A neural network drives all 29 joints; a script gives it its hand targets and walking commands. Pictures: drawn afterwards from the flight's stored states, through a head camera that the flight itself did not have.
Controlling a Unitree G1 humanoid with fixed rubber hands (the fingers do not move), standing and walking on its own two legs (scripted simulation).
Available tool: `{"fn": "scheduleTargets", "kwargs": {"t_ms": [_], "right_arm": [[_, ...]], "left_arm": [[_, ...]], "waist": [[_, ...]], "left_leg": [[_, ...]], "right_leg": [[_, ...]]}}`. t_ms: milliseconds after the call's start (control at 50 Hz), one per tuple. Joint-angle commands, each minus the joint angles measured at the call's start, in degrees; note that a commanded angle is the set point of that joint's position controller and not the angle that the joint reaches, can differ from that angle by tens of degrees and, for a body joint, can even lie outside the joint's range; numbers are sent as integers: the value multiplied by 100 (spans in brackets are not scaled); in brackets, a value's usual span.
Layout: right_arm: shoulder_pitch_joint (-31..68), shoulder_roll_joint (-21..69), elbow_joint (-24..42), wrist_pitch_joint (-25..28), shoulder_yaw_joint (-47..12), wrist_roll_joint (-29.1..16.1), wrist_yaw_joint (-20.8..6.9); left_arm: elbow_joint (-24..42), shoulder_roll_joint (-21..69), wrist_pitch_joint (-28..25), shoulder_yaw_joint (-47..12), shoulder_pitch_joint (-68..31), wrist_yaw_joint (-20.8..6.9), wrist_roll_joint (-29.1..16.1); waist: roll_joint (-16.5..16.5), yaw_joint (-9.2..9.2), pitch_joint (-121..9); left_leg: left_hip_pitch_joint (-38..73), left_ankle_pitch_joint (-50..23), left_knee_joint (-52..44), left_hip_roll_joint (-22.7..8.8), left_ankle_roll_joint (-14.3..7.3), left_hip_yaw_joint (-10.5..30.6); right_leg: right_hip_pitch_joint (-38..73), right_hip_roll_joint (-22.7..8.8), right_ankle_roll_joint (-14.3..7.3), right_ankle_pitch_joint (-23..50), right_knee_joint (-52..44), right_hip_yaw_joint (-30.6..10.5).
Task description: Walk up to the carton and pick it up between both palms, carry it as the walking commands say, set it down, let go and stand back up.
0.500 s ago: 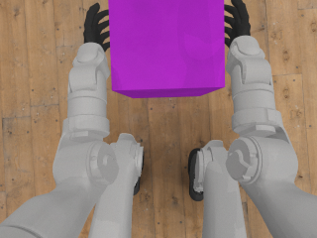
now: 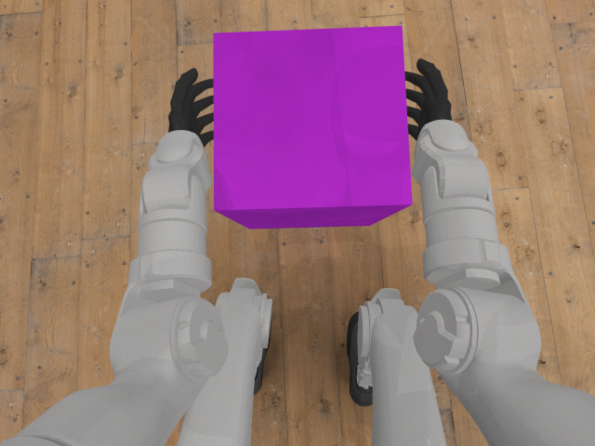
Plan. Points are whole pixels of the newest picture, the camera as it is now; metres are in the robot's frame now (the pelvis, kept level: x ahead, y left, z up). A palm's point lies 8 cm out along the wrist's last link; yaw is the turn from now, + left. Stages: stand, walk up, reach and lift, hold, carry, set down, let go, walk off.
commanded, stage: reach and lift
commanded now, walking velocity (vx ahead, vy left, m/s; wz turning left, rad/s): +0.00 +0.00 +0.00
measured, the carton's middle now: (308, 150) +0.49 +0.03 -0.13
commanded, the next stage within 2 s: none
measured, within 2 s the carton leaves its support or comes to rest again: neither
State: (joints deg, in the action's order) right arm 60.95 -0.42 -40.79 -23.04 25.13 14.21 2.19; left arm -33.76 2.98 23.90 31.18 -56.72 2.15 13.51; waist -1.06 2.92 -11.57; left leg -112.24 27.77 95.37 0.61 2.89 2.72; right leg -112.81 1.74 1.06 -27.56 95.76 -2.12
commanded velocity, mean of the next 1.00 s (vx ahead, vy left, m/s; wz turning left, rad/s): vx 0.00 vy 0.00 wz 0.00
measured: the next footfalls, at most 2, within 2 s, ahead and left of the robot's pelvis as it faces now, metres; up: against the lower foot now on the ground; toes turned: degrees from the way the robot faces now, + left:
none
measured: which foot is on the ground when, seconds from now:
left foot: down 0.00-1.00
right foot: down 0.00-1.00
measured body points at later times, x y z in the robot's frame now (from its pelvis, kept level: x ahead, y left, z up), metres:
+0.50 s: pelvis +0.02 +0.00 +0.06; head +0.23 +0.00 +0.46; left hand +0.47 +0.18 +0.01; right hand +0.50 -0.13 +0.01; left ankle +0.10 +0.14 -0.48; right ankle +0.10 -0.12 -0.48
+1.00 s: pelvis +0.04 +0.00 +0.13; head +0.21 +0.00 +0.55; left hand +0.45 +0.17 +0.09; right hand +0.47 -0.13 +0.09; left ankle +0.10 +0.14 -0.48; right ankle +0.10 -0.12 -0.48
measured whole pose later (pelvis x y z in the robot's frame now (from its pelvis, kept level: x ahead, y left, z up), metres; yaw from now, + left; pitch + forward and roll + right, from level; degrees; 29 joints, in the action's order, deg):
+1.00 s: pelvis +0.04 +0.00 +0.13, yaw +0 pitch +34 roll +0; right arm 42.9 5.4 -35.2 -22.4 24.5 16.9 0.0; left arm -27.9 9.3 23.5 29.9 -39.0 0.6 16.3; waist -0.8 2.7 -12.9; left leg -79.0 23.4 68.7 -0.1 2.3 2.5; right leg -79.5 1.5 0.6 -23.3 69.1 -2.4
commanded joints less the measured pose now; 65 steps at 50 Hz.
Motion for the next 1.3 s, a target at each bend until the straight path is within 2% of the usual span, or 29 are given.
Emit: {"fn": "scheduleTargets", "kwargs": {"t_ms": [0,700,1280], "right_arm": [[3307,6029,-383,62,-2687,-903,-1473],[1862,6417,-140,118,-2884,-710,-1591],[577,6483,388,108,-3184,-506,-1817]], "left_arm": [[-408,5713,-8,-3162,-3826,-1617,-999],[-186,6166,-25,-3390,-2318,-1618,-790],[241,6280,-6,-3650,-974,-1805,-551]], "waist": [[-192,110,-5506],[-92,53,-4710],[-74,48,-3590]], "left_leg": [[3037,-1162,-1017,838,-74,-745],[5018,-1580,-2633,843,-99,-475],[6870,-2142,-4434,721,-161,-271]], "right_leg": [[3448,815,-3,1011,-1083,560],[5042,812,-11,1414,-2781,323],[6967,651,-88,2011,-4599,46]]}}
